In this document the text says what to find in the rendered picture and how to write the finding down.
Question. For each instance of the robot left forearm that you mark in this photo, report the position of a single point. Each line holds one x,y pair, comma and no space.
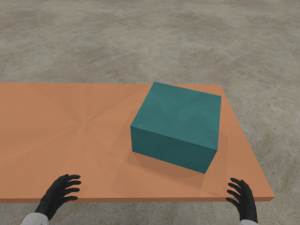
35,219

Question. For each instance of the table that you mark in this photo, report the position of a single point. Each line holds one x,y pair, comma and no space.
50,129

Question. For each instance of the right robot hand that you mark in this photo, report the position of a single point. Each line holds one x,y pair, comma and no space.
246,205

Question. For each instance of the carton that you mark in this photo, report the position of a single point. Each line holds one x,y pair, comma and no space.
177,125

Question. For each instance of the left robot hand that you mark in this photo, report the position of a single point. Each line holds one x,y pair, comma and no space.
54,196

